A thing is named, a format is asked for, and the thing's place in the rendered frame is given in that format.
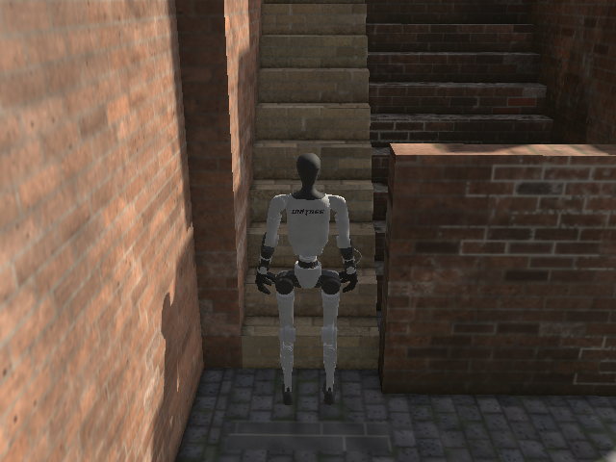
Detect stairs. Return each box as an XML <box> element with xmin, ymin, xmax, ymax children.
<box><xmin>241</xmin><ymin>0</ymin><xmax>380</xmax><ymax>370</ymax></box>

